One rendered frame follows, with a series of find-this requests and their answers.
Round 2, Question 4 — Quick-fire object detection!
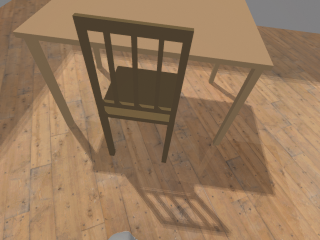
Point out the table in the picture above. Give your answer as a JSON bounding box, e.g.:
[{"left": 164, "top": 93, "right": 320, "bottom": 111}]
[{"left": 13, "top": 0, "right": 274, "bottom": 146}]

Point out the chair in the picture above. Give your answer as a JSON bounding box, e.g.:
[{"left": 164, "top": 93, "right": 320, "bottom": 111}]
[{"left": 72, "top": 13, "right": 194, "bottom": 163}]

